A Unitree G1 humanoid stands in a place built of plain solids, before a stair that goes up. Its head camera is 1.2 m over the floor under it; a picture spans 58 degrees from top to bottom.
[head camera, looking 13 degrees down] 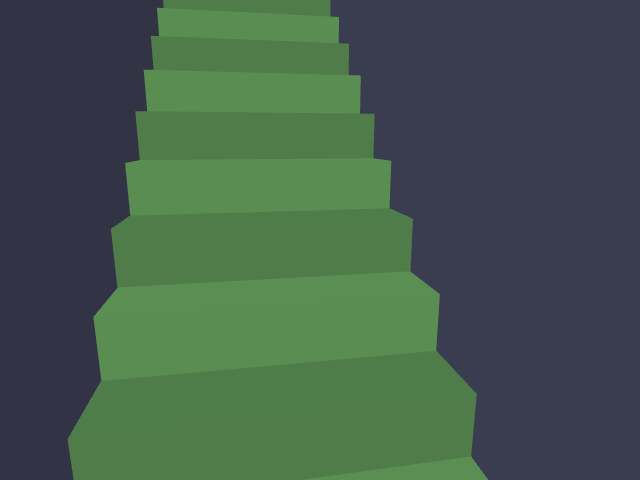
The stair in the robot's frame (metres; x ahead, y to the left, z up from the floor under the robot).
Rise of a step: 0.19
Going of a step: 0.24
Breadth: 0.97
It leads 10 degrees to the left of straight ahead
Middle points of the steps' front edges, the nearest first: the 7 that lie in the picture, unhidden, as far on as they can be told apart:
0.91 0.07 0.56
1.15 0.12 0.75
1.38 0.16 0.94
1.62 0.20 1.12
1.85 0.24 1.31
2.08 0.29 1.50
2.32 0.33 1.69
